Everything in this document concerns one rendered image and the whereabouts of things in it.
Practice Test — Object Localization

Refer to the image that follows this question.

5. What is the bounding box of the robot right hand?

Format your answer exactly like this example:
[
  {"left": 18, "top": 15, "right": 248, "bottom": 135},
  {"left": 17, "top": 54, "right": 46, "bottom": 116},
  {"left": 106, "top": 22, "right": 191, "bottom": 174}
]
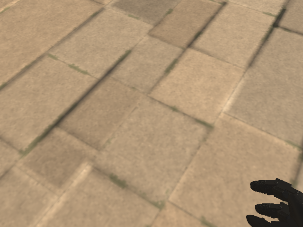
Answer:
[{"left": 246, "top": 178, "right": 303, "bottom": 227}]

